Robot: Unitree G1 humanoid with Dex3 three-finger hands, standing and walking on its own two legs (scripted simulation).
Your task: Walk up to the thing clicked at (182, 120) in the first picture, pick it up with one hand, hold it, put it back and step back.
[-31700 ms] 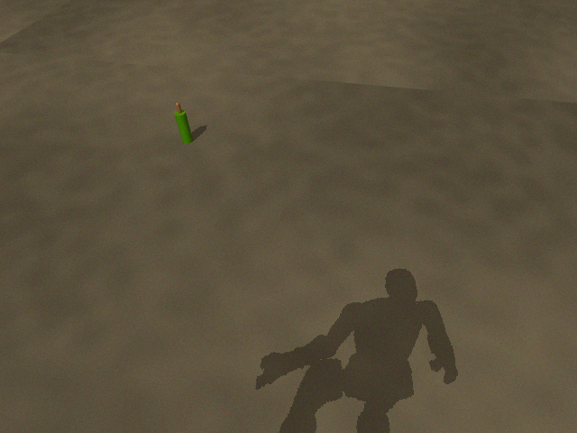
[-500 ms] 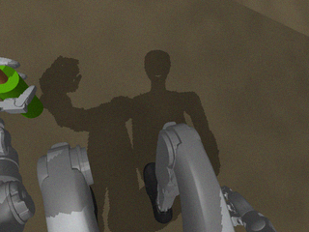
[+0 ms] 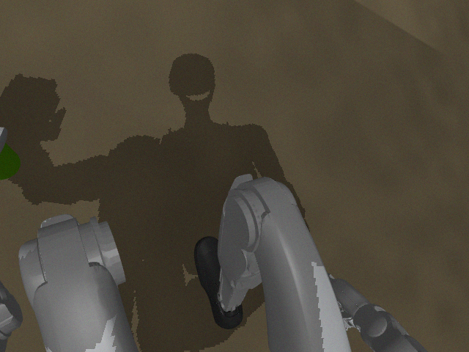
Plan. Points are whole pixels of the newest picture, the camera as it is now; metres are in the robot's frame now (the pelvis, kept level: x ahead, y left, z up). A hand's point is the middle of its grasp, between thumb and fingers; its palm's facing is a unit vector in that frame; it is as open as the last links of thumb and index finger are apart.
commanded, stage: lower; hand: left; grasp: from the side
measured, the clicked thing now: out of the picture +0.45 +0.29 -0.16
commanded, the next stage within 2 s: loosen in 0.30 s
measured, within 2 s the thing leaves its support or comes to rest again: rests again in 0.86 s
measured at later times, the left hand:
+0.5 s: hand out of the picture +0.46 +0.28 -0.15, palm faces +0.25 -0.97 -0.02, open 8.2 cm
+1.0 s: hand out of the picture +0.46 +0.28 -0.15, palm faces +0.26 -0.96 +0.00, open 14.3 cm
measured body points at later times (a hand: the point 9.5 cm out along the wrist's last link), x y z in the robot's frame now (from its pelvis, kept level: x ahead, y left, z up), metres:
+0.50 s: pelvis -0.01 +0.01 -0.01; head +0.24 +0.15 +0.34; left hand +0.44 +0.33 -0.15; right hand +0.12 -0.26 -0.06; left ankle +0.07 +0.13 -0.27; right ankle +0.12 -0.11 -0.27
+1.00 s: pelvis -0.01 +0.01 +0.00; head +0.24 +0.16 +0.33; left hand +0.44 +0.33 -0.15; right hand +0.12 -0.26 -0.05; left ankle +0.07 +0.13 -0.27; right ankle +0.12 -0.11 -0.27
